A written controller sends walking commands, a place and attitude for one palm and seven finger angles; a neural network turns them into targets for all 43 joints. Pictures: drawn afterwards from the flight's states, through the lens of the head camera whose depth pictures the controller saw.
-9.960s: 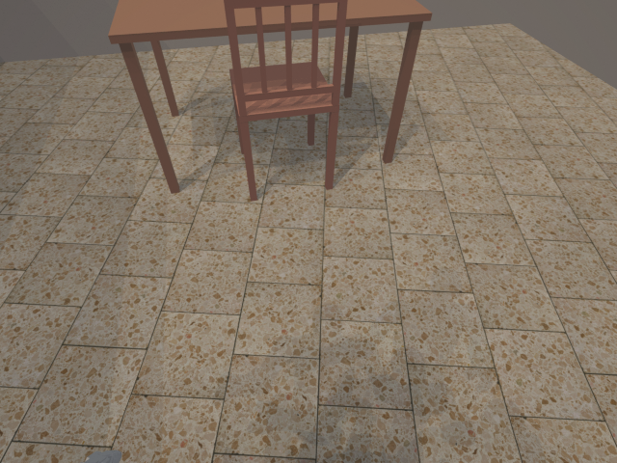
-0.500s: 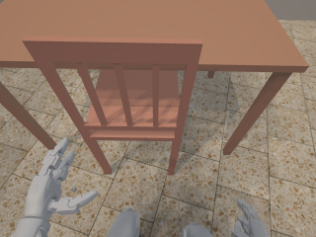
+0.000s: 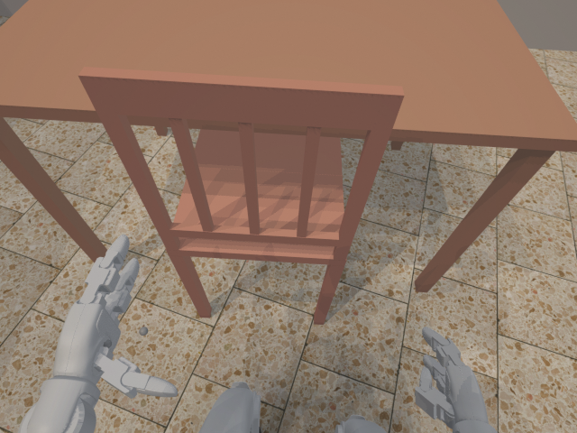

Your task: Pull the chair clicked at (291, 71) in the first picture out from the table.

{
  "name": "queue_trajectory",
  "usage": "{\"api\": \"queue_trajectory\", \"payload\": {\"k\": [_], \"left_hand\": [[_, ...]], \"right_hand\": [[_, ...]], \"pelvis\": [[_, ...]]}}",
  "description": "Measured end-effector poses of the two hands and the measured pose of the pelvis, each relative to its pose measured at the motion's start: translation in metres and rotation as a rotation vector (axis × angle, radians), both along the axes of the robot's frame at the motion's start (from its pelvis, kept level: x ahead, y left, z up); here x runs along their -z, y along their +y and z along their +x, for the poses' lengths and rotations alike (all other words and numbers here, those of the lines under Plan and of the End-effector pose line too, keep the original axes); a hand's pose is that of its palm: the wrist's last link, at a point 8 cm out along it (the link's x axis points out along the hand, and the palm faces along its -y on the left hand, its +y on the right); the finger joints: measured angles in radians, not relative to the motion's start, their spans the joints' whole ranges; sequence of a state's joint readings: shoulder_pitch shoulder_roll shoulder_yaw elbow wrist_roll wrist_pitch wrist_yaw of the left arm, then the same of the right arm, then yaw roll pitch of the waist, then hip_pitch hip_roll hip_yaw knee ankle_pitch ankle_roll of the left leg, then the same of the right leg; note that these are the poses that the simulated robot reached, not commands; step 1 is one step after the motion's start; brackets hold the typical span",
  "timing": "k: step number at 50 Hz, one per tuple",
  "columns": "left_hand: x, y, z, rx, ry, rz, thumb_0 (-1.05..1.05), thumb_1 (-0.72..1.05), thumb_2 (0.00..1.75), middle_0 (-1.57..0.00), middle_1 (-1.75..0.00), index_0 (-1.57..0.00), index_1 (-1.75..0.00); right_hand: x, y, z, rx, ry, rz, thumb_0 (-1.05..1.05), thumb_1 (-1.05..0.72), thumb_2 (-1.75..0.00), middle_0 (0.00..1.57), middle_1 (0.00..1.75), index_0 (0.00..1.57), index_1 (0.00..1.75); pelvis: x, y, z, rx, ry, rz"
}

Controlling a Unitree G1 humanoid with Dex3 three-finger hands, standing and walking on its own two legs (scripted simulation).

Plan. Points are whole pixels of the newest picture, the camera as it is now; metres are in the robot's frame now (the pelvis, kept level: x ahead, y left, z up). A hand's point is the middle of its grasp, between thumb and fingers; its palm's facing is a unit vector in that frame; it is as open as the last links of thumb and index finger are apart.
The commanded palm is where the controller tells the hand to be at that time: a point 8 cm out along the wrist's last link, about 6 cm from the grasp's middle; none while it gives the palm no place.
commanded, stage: raise the hand toward the chair's back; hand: left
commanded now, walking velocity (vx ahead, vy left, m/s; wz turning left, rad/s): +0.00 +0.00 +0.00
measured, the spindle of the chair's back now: (251, 185) +0.50 +0.10 +0.00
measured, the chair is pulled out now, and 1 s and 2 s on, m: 0.00 0.00 0.00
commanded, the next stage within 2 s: aim the fingers beside a spindle in 0.72 s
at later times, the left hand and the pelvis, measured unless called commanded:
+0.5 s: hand (140, 314) +0.25 +0.21 +0.04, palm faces +0.02 -1.00 -0.06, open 16.9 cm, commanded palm +0.23 +0.26 +0.05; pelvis +0.00 +0.00 +0.01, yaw +0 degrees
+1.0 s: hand (146, 314) +0.25 +0.20 +0.04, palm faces +0.02 -1.00 -0.06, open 16.9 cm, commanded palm +0.23 +0.25 +0.04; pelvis +0.00 -0.01 +0.00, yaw +0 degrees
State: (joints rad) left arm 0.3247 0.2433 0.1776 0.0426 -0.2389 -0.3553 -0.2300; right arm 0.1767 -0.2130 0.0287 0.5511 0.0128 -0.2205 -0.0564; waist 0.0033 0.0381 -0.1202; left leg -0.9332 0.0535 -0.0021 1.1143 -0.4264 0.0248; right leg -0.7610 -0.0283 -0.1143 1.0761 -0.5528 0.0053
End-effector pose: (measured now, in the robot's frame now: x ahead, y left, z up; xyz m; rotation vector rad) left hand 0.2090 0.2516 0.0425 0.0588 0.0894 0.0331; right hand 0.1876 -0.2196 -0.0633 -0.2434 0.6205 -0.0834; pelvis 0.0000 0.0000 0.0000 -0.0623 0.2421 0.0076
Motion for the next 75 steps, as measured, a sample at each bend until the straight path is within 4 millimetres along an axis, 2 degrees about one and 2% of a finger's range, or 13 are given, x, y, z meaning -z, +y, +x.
{"api": "queue_trajectory", "payload": {"k": [6, 21, 48, 67, 75], "left_hand": [[-0.003, 0.006, 0.006, 0.006, -0.006, 0.004, -0.01, -0.48, 0.3, -0.06, -0.08, -0.06, -0.08], [-0.006, 0.009, 0.019, 0.013, 0.002, 0.003, -0.02, -0.49, 0.3, -0.06, -0.08, -0.06, -0.08], [-0.005, 0.003, 0.017, 0.007, -0.023, 0.004, -0.02, -0.49, 0.3, -0.06, -0.08, -0.06, -0.08], [0.011, -0.002, 0.045, 0.024, -0.042, -0.003, -0.02, -0.49, 0.3, -0.06, -0.08, -0.06, -0.08], [0.019, -0.004, 0.065, 0.031, -0.048, -0.011, -0.02, -0.49, 0.3, -0.06, -0.08, -0.06, -0.08]], "right_hand": [[0.004, 0.001, -0.009, 0.001, 0.037, -0.003, 0.01, -0.9, -0.9, 0.2, 0.3, 0.2, 0.3], [-0.002, -0.023, -0.034, 0.069, 0.084, -0.047, 0.02, -0.9, -0.9, 0.2, 0.3, 0.2, 0.3], [0.004, -0.02, -0.018, 0.027, 0.05, -0.017, 0.01, -0.9, -0.9, 0.2, 0.3, 0.2, 0.3], [0.022, -0.035, -0.044, 0.064, 0.119, -0.04, 0.01, -0.9, -0.9, 0.2, 0.3, 0.2, 0.3], [0.031, -0.036, -0.053, 0.072, 0.156, -0.049, 0.01, -0.9, -0.9, 0.2, 0.3, 0.2, 0.3]], "pelvis": [[-0.001, 0.002, 0.001, -0.001, -0.003, -0.003], [-0.007, 0.004, 0.003, 0.008, -0.008, 0.002], [-0.003, -0.005, 0.002, 0.003, -0.002, 0.008], [0.007, -0.007, -0.005, 0.014, 0.03, 0.008], [0.013, -0.005, -0.007, 0.018, 0.051, 0.006]]}}
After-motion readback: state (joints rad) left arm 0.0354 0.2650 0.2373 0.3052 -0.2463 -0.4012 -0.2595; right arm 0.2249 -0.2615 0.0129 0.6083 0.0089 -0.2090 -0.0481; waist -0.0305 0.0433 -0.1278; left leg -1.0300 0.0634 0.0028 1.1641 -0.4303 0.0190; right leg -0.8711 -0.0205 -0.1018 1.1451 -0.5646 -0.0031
